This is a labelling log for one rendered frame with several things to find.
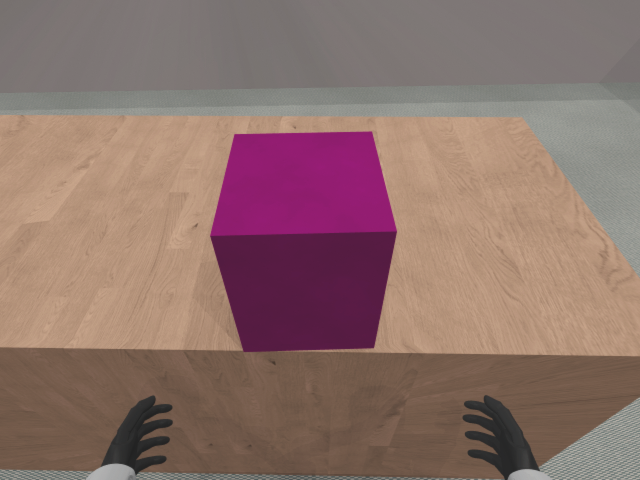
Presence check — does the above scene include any left robot hand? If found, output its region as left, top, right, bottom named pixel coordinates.
left=101, top=395, right=173, bottom=475

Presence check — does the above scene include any carton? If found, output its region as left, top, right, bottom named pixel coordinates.
left=210, top=132, right=397, bottom=352

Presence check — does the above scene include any pedestal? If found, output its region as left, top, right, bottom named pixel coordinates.
left=0, top=115, right=640, bottom=479

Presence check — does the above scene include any right robot hand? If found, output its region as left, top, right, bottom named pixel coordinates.
left=463, top=395, right=540, bottom=480

